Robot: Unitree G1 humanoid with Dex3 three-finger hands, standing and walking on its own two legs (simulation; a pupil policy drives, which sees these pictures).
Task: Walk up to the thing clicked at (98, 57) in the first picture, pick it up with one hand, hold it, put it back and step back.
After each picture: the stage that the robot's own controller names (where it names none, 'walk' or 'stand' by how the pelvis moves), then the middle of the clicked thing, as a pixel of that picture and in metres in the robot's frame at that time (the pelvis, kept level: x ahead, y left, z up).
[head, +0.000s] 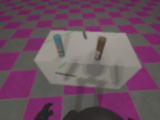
stand; (99, 49) +0.65 -0.04 -0.04
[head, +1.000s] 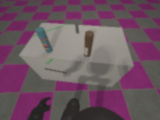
sink last; (88, 45) +0.60 +0.08 +0.00
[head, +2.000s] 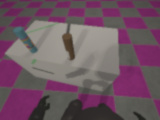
rise first; (69, 48) +0.52 +0.22 +0.01
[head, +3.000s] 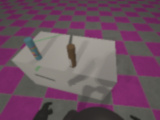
stand; (72, 56) +0.52 +0.21 -0.03
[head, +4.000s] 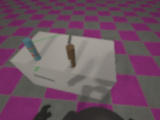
stand; (71, 57) +0.51 +0.21 -0.04
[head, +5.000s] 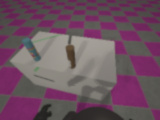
stand; (71, 57) +0.51 +0.21 -0.04
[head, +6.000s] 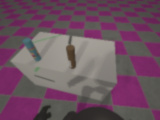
stand; (71, 58) +0.51 +0.20 -0.04
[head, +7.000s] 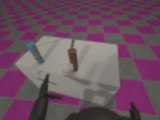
rise first; (73, 61) +0.49 +0.20 -0.03
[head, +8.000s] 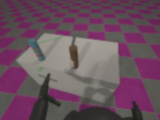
go down; (74, 58) +0.51 +0.20 -0.03
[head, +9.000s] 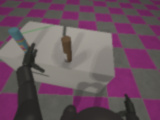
go down; (67, 50) +0.53 +0.19 +0.00
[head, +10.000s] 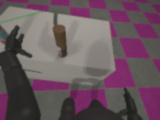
go down; (61, 43) +0.51 +0.19 +0.04
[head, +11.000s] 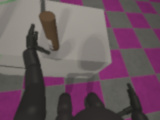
close in; (51, 35) +0.52 +0.21 +0.07
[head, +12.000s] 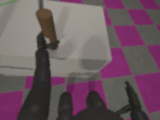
close; (49, 33) +0.54 +0.20 +0.08
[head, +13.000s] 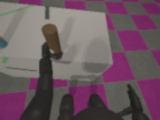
lift; (54, 45) +0.47 +0.20 +0.07
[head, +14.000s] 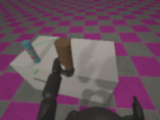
lift; (66, 60) +0.31 +0.16 +0.20
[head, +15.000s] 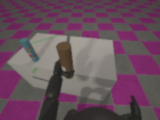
hold; (67, 63) +0.32 +0.16 +0.15
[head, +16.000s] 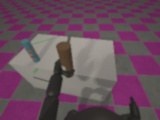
hold; (66, 62) +0.33 +0.16 +0.15
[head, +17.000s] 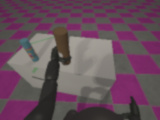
crouch; (63, 49) +0.39 +0.19 +0.19
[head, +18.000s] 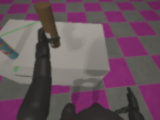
lower; (50, 29) +0.52 +0.21 +0.18
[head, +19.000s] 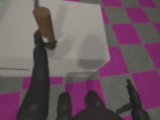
lower; (47, 33) +0.53 +0.20 +0.08
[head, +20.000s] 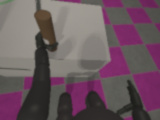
lower; (48, 35) +0.52 +0.20 +0.08
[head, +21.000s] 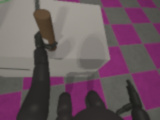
lower; (48, 34) +0.53 +0.20 +0.08
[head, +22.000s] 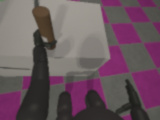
lower; (47, 32) +0.53 +0.20 +0.08
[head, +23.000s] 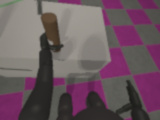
open; (53, 36) +0.52 +0.18 +0.07
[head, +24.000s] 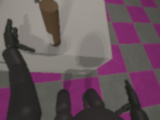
rise; (53, 28) +0.53 +0.18 +0.09
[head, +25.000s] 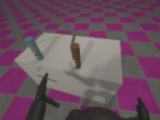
sink last; (76, 57) +0.49 +0.17 +0.02
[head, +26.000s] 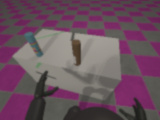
stand; (76, 54) +0.52 +0.17 +0.02
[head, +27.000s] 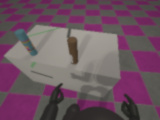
stand; (73, 52) +0.50 +0.18 +0.03
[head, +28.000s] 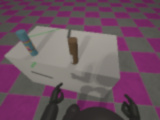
stand; (73, 52) +0.51 +0.18 +0.03
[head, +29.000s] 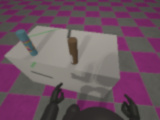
stand; (73, 52) +0.51 +0.18 +0.03
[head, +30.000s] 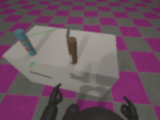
stand; (72, 52) +0.51 +0.18 +0.03
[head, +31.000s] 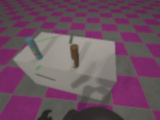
stand; (75, 57) +0.52 +0.18 -0.03
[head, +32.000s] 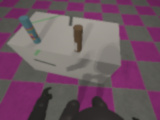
walk; (78, 40) +0.60 +0.14 +0.00
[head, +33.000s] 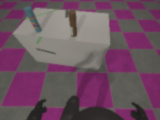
walk; (73, 25) +0.81 +0.26 +0.00
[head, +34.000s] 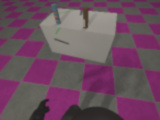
stand; (85, 18) +1.11 +0.19 -0.01
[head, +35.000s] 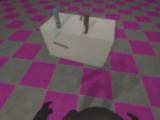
stand; (86, 24) +1.09 +0.16 -0.03
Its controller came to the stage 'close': yes
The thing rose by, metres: 0.21
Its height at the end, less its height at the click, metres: +0.00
